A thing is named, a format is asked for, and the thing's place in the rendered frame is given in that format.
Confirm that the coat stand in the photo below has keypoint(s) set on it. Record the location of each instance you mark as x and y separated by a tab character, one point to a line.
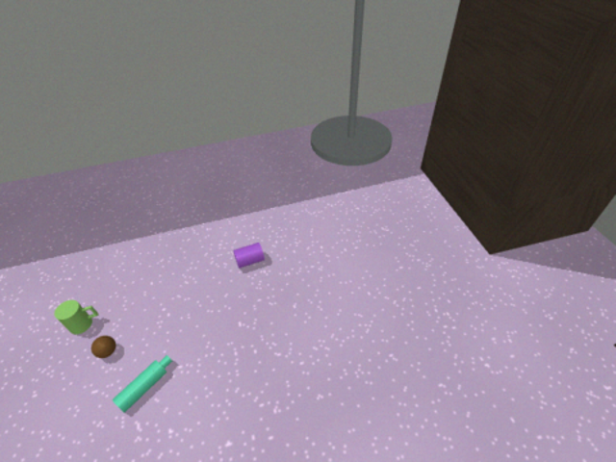
352	140

